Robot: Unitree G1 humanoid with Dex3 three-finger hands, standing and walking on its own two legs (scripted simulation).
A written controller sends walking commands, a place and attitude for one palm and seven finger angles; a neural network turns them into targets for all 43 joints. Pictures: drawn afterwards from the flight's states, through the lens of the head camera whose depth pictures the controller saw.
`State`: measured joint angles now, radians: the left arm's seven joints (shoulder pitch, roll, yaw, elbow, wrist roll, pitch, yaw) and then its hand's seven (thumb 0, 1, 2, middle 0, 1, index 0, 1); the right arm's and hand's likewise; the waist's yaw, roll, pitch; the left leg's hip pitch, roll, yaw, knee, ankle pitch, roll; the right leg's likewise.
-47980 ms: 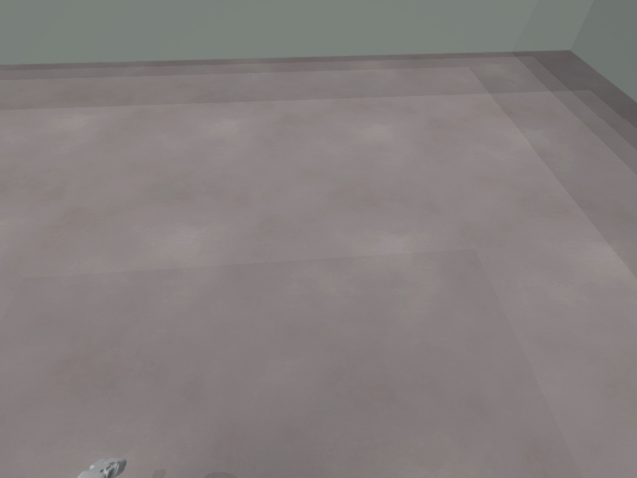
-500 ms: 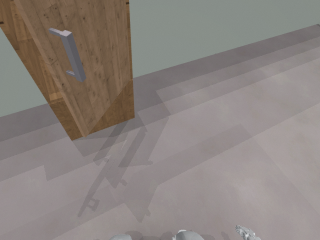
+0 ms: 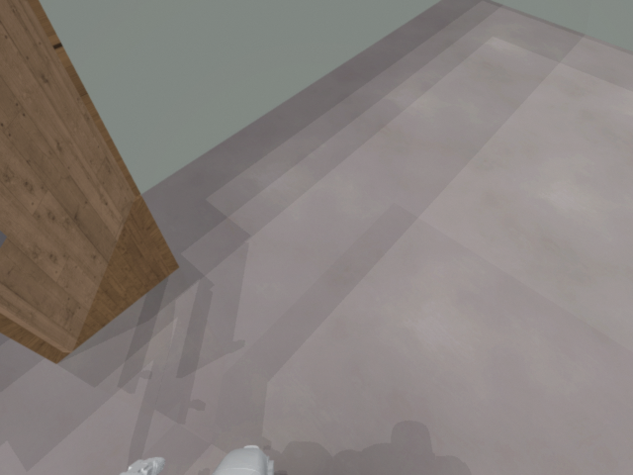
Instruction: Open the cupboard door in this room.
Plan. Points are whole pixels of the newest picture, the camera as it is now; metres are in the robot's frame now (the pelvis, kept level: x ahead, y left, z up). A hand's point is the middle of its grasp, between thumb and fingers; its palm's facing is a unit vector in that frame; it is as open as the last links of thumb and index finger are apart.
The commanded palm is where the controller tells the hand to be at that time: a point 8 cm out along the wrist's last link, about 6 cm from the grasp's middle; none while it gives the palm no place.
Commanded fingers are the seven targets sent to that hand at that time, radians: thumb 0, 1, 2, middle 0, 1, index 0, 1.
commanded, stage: walk to a spot facing it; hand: left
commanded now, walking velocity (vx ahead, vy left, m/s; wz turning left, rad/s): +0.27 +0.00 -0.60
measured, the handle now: out of the picture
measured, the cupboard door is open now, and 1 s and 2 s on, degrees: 39 39 39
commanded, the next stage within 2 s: turn to face it in 1.56 s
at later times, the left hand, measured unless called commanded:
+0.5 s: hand (269, 347) +0.31 +0.09 -0.16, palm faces -0.41 -0.89 -0.18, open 7.4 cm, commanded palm none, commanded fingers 0.00 0.90 0.90 -0.20 -0.30 -0.20 -0.30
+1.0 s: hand (288, 291) +0.43 +0.07 -0.18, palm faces -0.48 -0.86 -0.18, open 7.4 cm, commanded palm none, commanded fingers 0.00 0.90 0.90 -0.20 -0.30 -0.20 -0.30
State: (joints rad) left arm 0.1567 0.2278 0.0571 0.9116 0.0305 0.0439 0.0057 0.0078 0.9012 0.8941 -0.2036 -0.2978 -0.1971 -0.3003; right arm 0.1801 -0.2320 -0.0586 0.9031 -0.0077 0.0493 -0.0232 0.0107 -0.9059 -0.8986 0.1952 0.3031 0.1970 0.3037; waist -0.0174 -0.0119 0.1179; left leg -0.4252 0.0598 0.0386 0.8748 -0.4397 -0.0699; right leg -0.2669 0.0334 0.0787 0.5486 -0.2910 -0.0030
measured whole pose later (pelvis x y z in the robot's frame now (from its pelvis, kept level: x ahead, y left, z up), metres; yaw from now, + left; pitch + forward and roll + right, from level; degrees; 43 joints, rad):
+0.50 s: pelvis +0.11 -0.03 +0.00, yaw -19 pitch +1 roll -1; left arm 0.04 0.22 0.07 0.91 0.04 0.02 -0.06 0.01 0.91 0.90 -0.20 -0.30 -0.19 -0.30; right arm 0.49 -0.18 -0.02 1.01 -0.04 -0.03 -0.01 0.01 -0.90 -0.90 0.20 0.30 0.20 0.30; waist -0.07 0.01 0.10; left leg -0.05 0.19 0.32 0.53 -0.44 -0.07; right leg -0.41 -0.03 -0.14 0.63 -0.31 -0.04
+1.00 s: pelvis +0.31 -0.09 +0.00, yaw -33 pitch +0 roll -1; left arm 0.27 0.23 0.08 1.05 0.03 0.00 -0.03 0.01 0.91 0.89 -0.20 -0.30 -0.19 -0.30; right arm 0.17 -0.16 -0.02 0.90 -0.04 -0.08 -0.01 0.00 -0.90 -0.90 0.20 0.30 0.20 0.30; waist 0.02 -0.04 0.06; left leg -0.33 0.08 0.16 0.58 -0.26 0.01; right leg -0.42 -0.01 -0.02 1.20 -0.38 -0.02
